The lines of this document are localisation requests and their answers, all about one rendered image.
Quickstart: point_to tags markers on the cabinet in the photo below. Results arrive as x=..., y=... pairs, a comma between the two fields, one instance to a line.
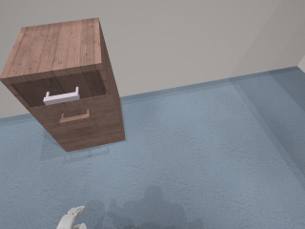
x=62, y=48

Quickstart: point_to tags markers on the handle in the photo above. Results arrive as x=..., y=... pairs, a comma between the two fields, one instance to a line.
x=75, y=119
x=48, y=100

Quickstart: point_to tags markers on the left robot hand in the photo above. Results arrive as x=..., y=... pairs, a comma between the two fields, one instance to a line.
x=68, y=220

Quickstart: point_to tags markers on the drawer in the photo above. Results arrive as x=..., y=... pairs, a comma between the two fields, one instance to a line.
x=90, y=84

